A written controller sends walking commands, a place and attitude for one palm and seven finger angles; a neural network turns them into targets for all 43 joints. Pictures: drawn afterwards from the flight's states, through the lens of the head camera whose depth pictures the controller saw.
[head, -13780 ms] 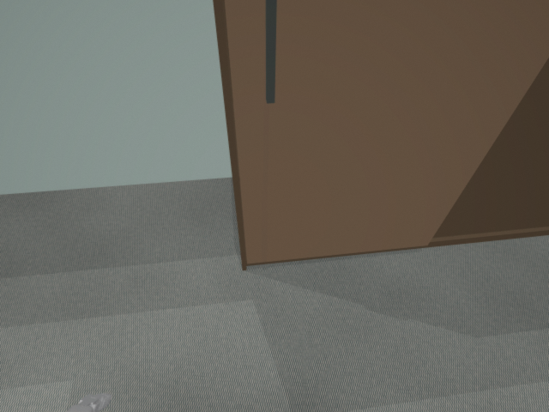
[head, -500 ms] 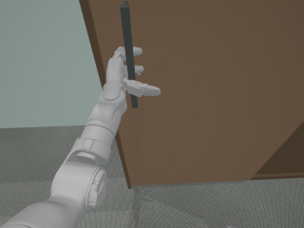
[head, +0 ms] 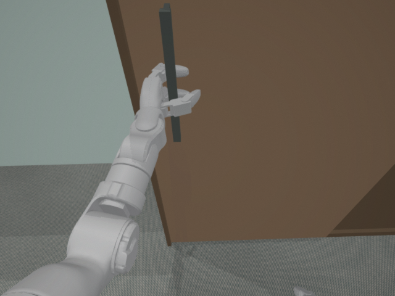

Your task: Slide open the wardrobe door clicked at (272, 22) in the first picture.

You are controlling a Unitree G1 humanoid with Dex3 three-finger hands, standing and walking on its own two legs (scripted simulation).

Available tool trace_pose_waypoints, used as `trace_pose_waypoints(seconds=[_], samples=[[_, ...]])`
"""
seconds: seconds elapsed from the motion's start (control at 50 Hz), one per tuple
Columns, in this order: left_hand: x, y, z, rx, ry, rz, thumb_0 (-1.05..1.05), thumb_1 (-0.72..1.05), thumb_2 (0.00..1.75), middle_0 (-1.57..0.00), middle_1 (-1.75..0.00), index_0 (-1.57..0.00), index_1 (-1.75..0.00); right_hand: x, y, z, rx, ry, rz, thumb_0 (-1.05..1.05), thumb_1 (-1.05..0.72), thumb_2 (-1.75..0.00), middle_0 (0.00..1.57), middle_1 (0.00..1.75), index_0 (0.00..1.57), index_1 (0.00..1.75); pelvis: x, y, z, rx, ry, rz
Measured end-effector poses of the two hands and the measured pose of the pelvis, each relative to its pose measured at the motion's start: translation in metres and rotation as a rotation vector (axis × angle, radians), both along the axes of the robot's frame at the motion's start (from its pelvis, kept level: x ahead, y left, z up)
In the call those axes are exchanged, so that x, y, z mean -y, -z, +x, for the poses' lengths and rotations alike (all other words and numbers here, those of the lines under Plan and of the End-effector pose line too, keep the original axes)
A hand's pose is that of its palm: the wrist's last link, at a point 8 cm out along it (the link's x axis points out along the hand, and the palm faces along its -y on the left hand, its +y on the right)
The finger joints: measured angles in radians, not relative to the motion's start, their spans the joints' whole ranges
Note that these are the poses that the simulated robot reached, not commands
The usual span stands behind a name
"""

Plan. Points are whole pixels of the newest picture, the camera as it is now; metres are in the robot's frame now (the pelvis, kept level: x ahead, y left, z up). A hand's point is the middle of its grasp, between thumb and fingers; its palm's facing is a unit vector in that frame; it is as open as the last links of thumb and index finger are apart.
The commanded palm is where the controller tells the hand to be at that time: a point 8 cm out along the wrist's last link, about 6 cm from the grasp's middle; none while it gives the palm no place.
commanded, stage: grip the handle and tug to test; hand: left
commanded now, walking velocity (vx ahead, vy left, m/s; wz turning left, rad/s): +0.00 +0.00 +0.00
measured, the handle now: (172, 83) +0.49 +0.07 +0.20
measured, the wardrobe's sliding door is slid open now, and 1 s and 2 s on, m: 0.00 0.00 0.00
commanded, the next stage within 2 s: tug the door sideways, standing still in 0.88 s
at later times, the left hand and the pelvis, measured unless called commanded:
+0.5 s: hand (183, 98) +0.44 +0.05 +0.20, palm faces +0.02 -1.00 +0.02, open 5.1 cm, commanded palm +0.42 +0.10 +0.19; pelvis +0.00 +0.00 +0.00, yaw +0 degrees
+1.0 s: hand (182, 101) +0.44 +0.05 +0.20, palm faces +0.00 -1.00 +0.02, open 5.5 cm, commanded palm +0.40 +0.10 +0.19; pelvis +0.03 -0.01 +0.00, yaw -1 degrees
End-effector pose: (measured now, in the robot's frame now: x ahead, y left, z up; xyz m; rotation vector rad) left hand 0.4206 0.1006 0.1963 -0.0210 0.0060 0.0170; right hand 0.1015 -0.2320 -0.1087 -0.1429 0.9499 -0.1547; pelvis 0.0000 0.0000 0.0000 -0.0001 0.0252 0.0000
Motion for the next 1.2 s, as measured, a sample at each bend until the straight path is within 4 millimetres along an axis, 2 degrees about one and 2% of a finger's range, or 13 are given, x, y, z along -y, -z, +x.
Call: trace_pose_waypoints(seconds=[0.12,0.2,0.58,0.78,0.9,1.06,1.2], samples=[[0.000,0.000,0.001,-0.004,-0.005,-0.002,0.00,0.64,0.79,-0.42,-1.36,-0.42,-1.36,0.000,0.001,-0.001,-0.006,0.003,0.002,0.01,-0.90,-0.90,0.20,0.30,0.20,0.30,0.001,0.000,0.001,0.000,0.002,0.000],[0.000,0.000,0.000,0.000,0.000,0.000,0.00,0.76,0.84,-0.44,-1.38,-0.44,-1.38,0.001,0.001,-0.001,-0.009,0.005,0.002,0.01,-0.90,-0.90,0.20,0.30,0.20,0.30,0.001,0.000,0.001,0.001,0.002,0.001],[0.000,0.000,0.000,-0.009,-0.002,-0.004,0.01,0.75,0.84,-0.42,-1.40,-0.45,-1.40,0.006,-0.001,0.001,-0.006,0.008,-0.011,0.01,-0.90,-0.90,0.20,0.30,0.20,0.30,0.003,-0.001,0.001,0.002,0.002,0.001],[0.000,0.001,-0.001,0.015,0.004,-0.014,0.01,0.77,0.80,-0.38,-1.40,-0.42,-1.40,0.004,-0.003,0.006,0.009,0.022,0.013,0.01,-0.90,-0.90,0.20,0.30,0.20,0.30,0.003,-0.001,0.008,0.006,0.019,0.004],[0.000,0.002,-0.004,0.025,0.009,-0.009,0.01,0.77,0.79,-0.36,-1.40,-0.39,-1.40,0.005,-0.005,0.021,0.021,0.021,0.023,0.01,-0.90,-0.90,0.20,0.30,0.20,0.30,0.004,-0.002,0.017,0.009,0.026,0.006],[-0.001,0.001,-0.007,0.016,0.012,0.004,0.01,0.78,0.79,-0.33,-1.40,-0.35,-1.35,0.007,-0.012,0.057,0.057,-0.008,0.018,0.01,-0.90,-0.90,0.20,0.30,0.20,0.30,0.007,-0.001,0.030,0.010,0.015,0.008],[0.002,-0.001,-0.004,-0.023,-0.023,0.029,0.01,0.76,0.83,-0.38,-1.40,-0.39,-1.38,0.003,-0.011,0.079,0.053,-0.079,-0.005,0.01,-0.90,-0.90,0.19,0.30,0.20,0.30,0.008,0.001,0.028,0.006,-0.030,0.008]])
